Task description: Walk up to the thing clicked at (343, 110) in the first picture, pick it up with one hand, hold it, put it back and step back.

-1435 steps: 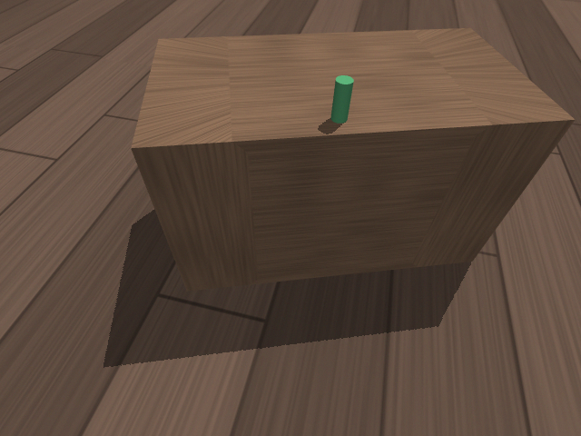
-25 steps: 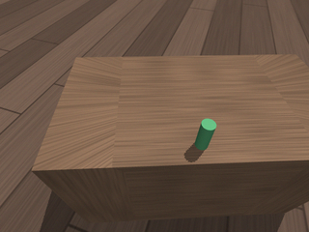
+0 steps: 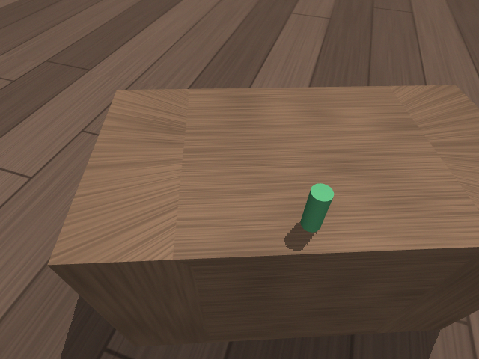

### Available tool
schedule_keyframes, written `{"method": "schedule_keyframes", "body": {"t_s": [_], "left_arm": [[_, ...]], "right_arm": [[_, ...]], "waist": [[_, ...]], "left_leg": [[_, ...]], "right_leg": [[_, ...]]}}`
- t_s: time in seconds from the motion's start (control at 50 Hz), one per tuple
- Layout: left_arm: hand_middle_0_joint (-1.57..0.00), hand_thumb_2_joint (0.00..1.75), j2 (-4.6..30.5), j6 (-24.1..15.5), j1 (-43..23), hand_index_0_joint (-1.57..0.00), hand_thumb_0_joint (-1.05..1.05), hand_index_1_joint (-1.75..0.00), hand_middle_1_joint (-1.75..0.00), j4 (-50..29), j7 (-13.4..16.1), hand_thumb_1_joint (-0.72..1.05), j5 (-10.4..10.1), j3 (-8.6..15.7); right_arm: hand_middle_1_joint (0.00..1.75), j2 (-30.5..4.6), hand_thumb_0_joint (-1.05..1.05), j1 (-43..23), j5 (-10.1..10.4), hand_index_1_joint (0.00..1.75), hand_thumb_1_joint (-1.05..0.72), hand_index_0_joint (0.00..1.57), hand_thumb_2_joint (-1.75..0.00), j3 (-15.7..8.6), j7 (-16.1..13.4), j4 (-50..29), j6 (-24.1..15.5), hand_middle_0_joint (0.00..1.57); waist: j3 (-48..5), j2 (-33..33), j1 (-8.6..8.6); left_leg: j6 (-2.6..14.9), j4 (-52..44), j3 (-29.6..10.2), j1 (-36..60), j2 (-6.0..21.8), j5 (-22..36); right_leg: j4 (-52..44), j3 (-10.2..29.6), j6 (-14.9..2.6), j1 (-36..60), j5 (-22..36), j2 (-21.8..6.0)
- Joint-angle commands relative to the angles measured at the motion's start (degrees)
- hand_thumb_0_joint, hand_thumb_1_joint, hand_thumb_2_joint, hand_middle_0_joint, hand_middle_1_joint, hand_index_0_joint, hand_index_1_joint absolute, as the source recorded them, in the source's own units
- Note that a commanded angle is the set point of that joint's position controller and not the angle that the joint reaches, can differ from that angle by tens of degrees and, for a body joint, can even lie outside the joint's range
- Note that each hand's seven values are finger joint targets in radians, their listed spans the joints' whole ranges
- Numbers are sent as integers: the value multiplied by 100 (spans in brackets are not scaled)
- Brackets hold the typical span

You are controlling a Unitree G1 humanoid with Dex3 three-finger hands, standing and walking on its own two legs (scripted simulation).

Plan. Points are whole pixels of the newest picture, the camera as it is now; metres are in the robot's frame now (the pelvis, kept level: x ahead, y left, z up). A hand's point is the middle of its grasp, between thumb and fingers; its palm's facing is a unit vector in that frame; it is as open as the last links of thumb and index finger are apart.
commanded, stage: stand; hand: right
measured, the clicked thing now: (316, 209) +0.41 -0.15 -0.03
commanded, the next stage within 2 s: step back in 0.08 s
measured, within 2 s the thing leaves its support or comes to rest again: neither
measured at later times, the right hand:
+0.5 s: hand out of the picture +0.00 -0.26 -0.17, palm faces -0.03 +0.90 -0.44, open 7.3 cm
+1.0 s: hand out of the picture -0.10 -0.25 -0.18, palm faces +0.09 +0.92 -0.38, open 7.3 cm
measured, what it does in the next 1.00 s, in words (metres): walks backwards: left foot, then right foot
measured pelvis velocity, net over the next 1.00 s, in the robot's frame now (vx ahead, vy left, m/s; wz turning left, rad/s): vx -0.18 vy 0.03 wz -0.10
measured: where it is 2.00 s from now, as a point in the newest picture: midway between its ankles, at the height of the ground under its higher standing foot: outside the picture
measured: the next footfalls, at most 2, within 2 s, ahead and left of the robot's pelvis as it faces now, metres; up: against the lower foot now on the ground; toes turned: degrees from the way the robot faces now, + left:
left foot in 0.50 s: -0.08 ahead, +0.13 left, +0.00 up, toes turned -1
right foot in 0.96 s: -0.16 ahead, -0.07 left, +0.00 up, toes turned -2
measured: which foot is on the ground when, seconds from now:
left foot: down 0.00-0.28, up 0.30-0.48, down 0.50-1.00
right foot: down 0.00-0.52, up 0.54-0.94, down 0.96-1.00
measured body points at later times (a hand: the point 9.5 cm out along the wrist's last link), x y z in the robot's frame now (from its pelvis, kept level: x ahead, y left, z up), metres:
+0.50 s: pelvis -0.08 +0.03 -0.03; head -0.01 +0.04 +0.41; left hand +0.05 +0.34 -0.16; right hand +0.00 -0.31 -0.14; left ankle -0.12 +0.13 -0.75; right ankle +0.01 -0.14 -0.75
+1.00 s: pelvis -0.18 +0.03 -0.03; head -0.12 +0.01 +0.42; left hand -0.05 +0.33 -0.14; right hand -0.10 -0.29 -0.15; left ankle -0.12 +0.13 -0.75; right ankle -0.20 -0.07 -0.75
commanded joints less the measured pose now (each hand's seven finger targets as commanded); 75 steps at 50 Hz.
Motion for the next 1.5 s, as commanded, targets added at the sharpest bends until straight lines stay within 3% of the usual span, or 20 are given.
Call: {"method": "schedule_keyframes", "body": {"t_s": [0.0, 0.18, 0.3, 0.44, 0.48, 0.5, 0.54, 0.62, 0.82, 0.92, 0.96, 0.98, 1.0, 1.1, 1.22, 1.34, 1.36, 1.4, 1.42, 1.48], "left_arm": [[-20, 90, 1248, -108, -150, -20, 0, -30, -30, -326, 89, 90, -22, 237], [-20, 90, 1367, 108, 5, -20, 0, -30, -30, -864, 149, 90, -89, 478], [-20, 90, 1986, 109, -197, -20, 0, -30, -30, -1344, 170, 90, 116, 675], [-20, 90, 1617, 271, -687, -20, 0, -30, -30, -1832, 174, 90, 82, 588], [-20, 90, 1216, 365, -473, -20, 0, -30, -30, -1913, 142, 90, -40, 508], [-20, 90, 1006, 381, -414, -20, 0, -30, -30, -1916, 184, 90, -50, 476], [-20, 90, 1279, 389, -593, -20, 0, -30, -30, -1873, 296, 90, 73, 571], [-20, 90, 1261, 398, 103, -20, 0, -30, -30, -1684, 212, 90, -55, 622], [-20, 90, 1138, 292, 1, -20, 0, -30, -30, -2014, 131, 90, 58, 677], [-20, 90, 1089, 225, 701, -20, 0, -30, -30, -1726, 70, 90, 127, 728], [-20, 90, 1596, 152, 623, -20, 0, -30, -30, -1822, 89, 90, 207, 869], [-20, 90, 1932, 200, 360, -20, 0, -30, -30, -1927, 71, 90, 107, 920], [-20, 90, 2038, 169, 79, -20, 0, -30, -30, -2122, 75, 90, 176, 930], [-20, 90, 1266, 191, -211, -20, 0, -30, -30, -2352, 127, 90, 121, 792], [-20, 90, 1260, 252, 258, -20, 0, -30, -30, -2547, 180, 90, 169, 823], [-20, 90, 1440, 385, -126, -20, 0, -30, -30, -2628, 102, 90, 86, 790], [-20, 90, 1317, 414, -90, -20, 0, -30, -30, -2642, 76, 90, 82, 740], [-20, 90, 1325, 391, -507, -20, 0, -30, -30, -2705, 108, 90, 73, 830], [-20, 90, 1448, 416, -463, -20, 0, -30, -30, -2629, 132, 90, 147, 906], [-20, 90, 1248, 440, 210, -20, 0, -30, -30, -2194, 51, 90, 6, 908]], "right_arm": [[30, -1223, 0, -183, 22, 30, -90, 20, -90, -208, -73, -354, -142, 20], [30, -1503, 0, -252, 133, 30, -90, 20, -90, -464, -63, -722, 100, 20], [30, -1217, 0, 26, 66, 30, -90, 20, -90, -485, -36, -1006, 308, 20], [30, -1227, 0, 835, 5, 30, -90, 20, -90, -512, -67, -1085, 161, 20], [30, -1615, 0, 702, -179, 30, -90, 20, -90, -643, -113, -1133, 100, 20], [30, -1991, 0, 564, -237, 30, -90, 20, -90, -713, -128, -1216, 89, 20], [30, -2361, 0, 373, -139, 30, -90, 20, -90, -801, -150, -1446, 67, 20], [30, -1567, 0, -292, -132, 30, -90, 20, -90, -585, -252, -1640, 13, 20], [30, -1605, 0, 478, -42, 30, -90, 20, -90, -662, -280, -1787, 42, 20], [30, -1652, 0, -77, 18, 30, -90, 20, -90, -639, -213, -2004, 111, 20], [30, -1329, 0, -131, 125, 30, -90, 20, -90, -495, -196, -2077, 95, 20], [30, -1185, 0, -340, 140, 30, -90, 20, -90, -464, -245, -2091, 111, 20], [30, -1297, 0, -193, 89, 30, -90, 20, -90, -539, -298, -1998, 169, 20], [30, -1282, 0, 395, 98, 30, -90, 20, -90, -411, -300, -1709, 115, 20], [30, -1242, 0, 465, 31, 30, -90, 20, -90, -384, -342, -1867, 19, 20], [30, -1271, 0, 1183, -57, 30, -90, 20, -90, -515, -243, -1618, -9, 20], [30, -1428, 0, 1141, -97, 30, -90, 20, -90, -578, -232, -1637, -11, 20], [30, -2380, 0, 535, -210, 30, -90, 20, -90, -782, -173, -1867, 22, 20], [30, -2425, 0, 47, -196, 30, -90, 20, -90, -808, -229, -2016, -33, 20], [30, -1618, 0, -358, -254, 30, -90, 20, -90, -552, -275, -2107, -81, 20]], "waist": [[-395, -7, 9], [-578, 194, 51], [-627, -1190, 134], [-797, -1018, -172], [-690, 424, -71], [-449, 1156, 73], [-396, 1330, -265], [-147, 721, 331], [-648, 817, -201], [-878, 583, 199], [-826, -578, 200], [-378, -1555, 340], [-52, -1654, 333], [-230, -685, 53], [-739, -1027, 361], [-989, -859, -32], [-848, -327, -34], [-325, 1493, -229], [28, 1403, -110], [53, 416, 379]], "left_leg": [[249, -319, -396, -13, 578, 729], [694, 785, -459, -401, 655, 1329], [336, 3794, -434, -1289, -506, -2373], [359, 1325, -283, -933, -284, -630], [452, 247, -1489, -411, 546, 1232], [550, 281, -2372, 6, 1237, 2696], [1472, 65, -3153, -914, 2061, 2423], [843, 721, -1250, -197, 890, 3043], [1319, 1005, -1481, 634, 1290, 2788], [1102, 1472, -1283, -320, 1233, 1726], [498, 2242, -880, -1639, 327, 536], [194, 3181, -299, -1973, -662, -1618], [155, 4469, -771, -1853, -628, -2676], [119, 4836, -1090, -2235, -940, -1628], [-61, 3308, -711, -2462, -519, -1852], [313, 785, -155, -790, -415, -167], [503, 533, -763, -656, -33, -195], [1832, -345, -3388, -1634, 2169, -122], [2140, -526, -3786, -2379, 2571, -167], [1381, 123, -1700, -1834, 1250, 1233]], "right_leg": [[-220, 351, -251, 105, 1038, -570], [988, 167, -519, -398, 1479, -291], [79, 2117, -1877, -769, 1782, -1917], [1346, 1027, -974, -604, 1414, -999], [2521, 630, -572, -1372, 109, -77], [3167, 452, -400, -2460, -2154, 763], [4372, 1126, -248, -2147, -2631, 825], [4903, 1175, -298, -2607, -1476, 914], [2736, 467, -94, -1782, -1739, 484], [623, 113, -332, -411, -442, 273], [459, 1565, -642, 298, 1122, -615], [63, 2496, -1530, -441, 1569, -1519], [-118, 3006, -2013, -1209, 1519, -2005], [578, 1054, -1123, -436, 2303, -700], [796, 1347, -1528, 848, 2307, -1218], [1235, 1040, -955, -161, 764, -976], [1423, 879, -709, -716, -114, -693], [3890, 179, -200, -1897, -2618, 612], [5074, 882, -185, -1630, -2649, 494], [5637, 1097, -242, -1890, -1815, 883]]}}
